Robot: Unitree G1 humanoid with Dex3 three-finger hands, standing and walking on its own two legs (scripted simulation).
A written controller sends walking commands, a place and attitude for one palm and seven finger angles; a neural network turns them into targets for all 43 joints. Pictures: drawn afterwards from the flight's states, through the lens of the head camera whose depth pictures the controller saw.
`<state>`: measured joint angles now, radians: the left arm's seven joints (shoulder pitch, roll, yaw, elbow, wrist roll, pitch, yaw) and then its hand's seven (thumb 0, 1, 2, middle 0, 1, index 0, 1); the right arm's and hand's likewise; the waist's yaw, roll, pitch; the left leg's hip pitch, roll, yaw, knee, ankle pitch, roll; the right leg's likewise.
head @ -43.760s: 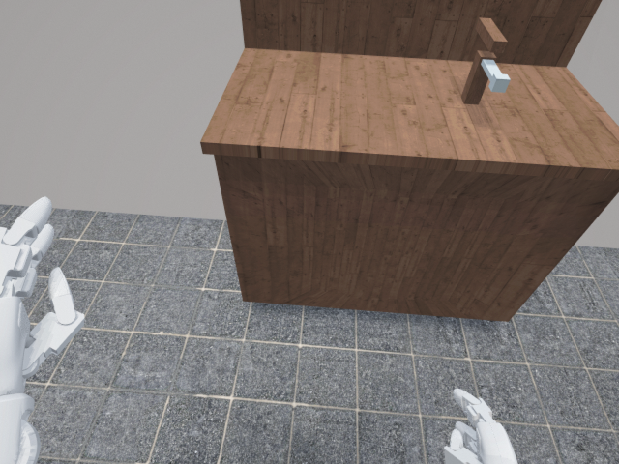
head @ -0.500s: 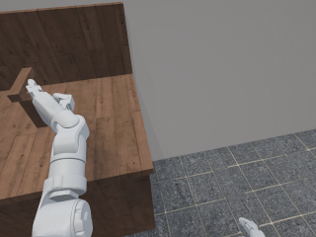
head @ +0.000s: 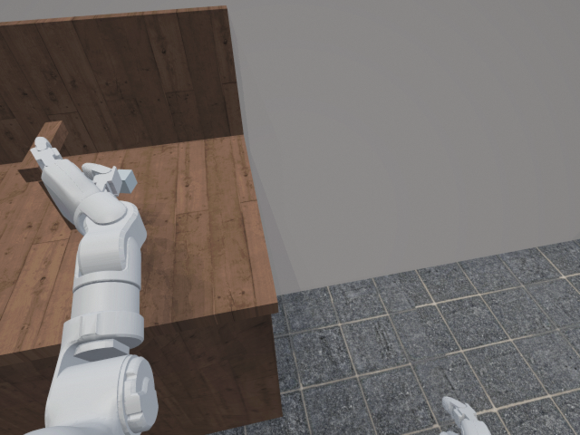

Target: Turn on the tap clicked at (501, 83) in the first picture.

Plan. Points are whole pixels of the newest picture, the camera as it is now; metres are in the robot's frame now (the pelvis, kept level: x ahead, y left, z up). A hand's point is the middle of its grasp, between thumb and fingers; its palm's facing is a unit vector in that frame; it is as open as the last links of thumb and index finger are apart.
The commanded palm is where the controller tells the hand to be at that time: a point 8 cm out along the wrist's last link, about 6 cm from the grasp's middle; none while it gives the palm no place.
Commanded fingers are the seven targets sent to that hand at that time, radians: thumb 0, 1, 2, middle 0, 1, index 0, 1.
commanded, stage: lift the hand up off the lever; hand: left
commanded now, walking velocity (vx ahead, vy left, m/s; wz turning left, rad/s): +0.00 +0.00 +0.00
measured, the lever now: (124, 181) +0.46 +0.33 +0.12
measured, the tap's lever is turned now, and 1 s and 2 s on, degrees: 73 73 73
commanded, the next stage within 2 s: draw the hand back beside the body in 0.64 s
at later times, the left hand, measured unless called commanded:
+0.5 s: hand (110, 165) +0.39 +0.28 +0.20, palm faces +0.81 -0.59 -0.03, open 7.8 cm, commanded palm +0.34 +0.30 +0.20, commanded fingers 0.00 0.90 0.90 -0.15 -0.15 -0.15 -0.15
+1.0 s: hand (129, 192) +0.35 +0.24 +0.19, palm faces +0.37 -0.92 -0.10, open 7.7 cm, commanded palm +0.30 +0.29 +0.19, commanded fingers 0.00 0.90 0.90 -0.16 -0.19 -0.16 -0.19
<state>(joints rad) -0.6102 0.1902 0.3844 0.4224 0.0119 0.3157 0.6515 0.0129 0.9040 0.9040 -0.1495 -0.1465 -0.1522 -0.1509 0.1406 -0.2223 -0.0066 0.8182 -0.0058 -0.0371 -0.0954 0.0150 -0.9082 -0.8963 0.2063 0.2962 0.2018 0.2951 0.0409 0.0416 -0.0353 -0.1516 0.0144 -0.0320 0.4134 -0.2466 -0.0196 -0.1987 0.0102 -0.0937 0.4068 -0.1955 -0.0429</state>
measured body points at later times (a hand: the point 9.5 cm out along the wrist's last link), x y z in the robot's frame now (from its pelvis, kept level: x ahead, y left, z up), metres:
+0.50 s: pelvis +0.00 +0.01 +0.00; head -0.02 -0.01 +0.45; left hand +0.34 +0.31 +0.20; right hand +0.18 -0.22 -0.11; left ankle -0.02 +0.13 -0.74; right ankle +0.02 -0.09 -0.74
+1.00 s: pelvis +0.02 +0.01 +0.00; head -0.03 -0.01 +0.45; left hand +0.32 +0.29 +0.19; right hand +0.19 -0.22 -0.09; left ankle -0.02 +0.13 -0.74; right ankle +0.02 -0.09 -0.74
